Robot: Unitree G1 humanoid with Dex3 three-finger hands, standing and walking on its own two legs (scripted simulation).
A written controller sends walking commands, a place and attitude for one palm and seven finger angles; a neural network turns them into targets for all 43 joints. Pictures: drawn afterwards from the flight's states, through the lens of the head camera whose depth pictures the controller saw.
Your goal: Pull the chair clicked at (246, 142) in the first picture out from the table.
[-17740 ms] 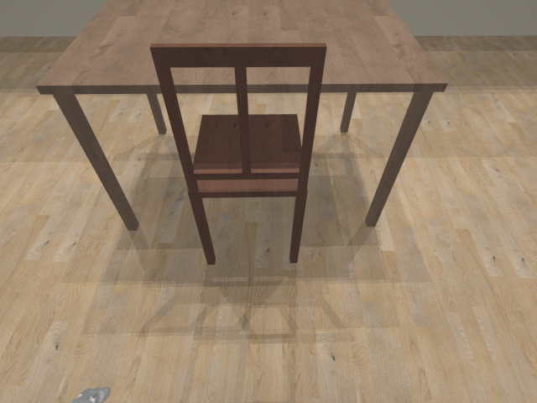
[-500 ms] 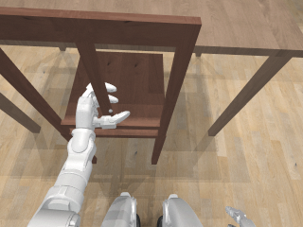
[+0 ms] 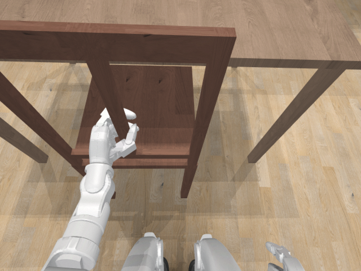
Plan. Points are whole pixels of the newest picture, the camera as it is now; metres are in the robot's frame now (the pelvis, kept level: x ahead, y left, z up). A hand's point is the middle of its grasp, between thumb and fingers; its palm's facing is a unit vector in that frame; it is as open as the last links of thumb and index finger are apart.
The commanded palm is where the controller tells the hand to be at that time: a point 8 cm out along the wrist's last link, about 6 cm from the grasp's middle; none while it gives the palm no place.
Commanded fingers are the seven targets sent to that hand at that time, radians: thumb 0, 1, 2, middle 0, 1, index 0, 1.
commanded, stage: hook a spindle and tug to test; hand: left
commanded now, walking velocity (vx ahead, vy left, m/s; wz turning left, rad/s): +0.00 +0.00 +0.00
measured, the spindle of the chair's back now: (119, 119) +0.42 +0.13 +0.06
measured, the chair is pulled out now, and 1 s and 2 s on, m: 0.00 0.06 0.22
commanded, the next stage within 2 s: step backward, pulling the chair out in 0.32 s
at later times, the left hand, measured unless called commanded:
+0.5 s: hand (128, 154) +0.36 +0.11 +0.02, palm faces -0.02 -1.00 -0.08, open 5.7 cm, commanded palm +0.33 +0.16 +0.02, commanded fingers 0.00 0.90 0.90 -0.50 -1.45 -0.50 -1.45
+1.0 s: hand (125, 162) +0.33 +0.11 +0.04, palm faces -0.10 -0.99 -0.11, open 5.5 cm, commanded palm +0.30 +0.16 +0.03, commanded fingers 0.00 0.90 0.90 -0.50 -1.45 -0.50 -1.45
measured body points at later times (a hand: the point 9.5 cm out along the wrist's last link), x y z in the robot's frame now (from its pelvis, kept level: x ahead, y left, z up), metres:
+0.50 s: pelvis +0.02 +0.00 +0.02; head +0.14 +0.00 +0.45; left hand +0.35 +0.17 +0.03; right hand +0.17 -0.24 -0.10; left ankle +0.02 +0.06 -0.63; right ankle +0.00 -0.10 -0.63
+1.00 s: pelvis +0.01 +0.01 +0.10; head +0.10 +0.00 +0.55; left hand +0.33 +0.16 +0.05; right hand +0.09 -0.25 -0.02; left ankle +0.02 +0.06 -0.63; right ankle -0.01 -0.11 -0.63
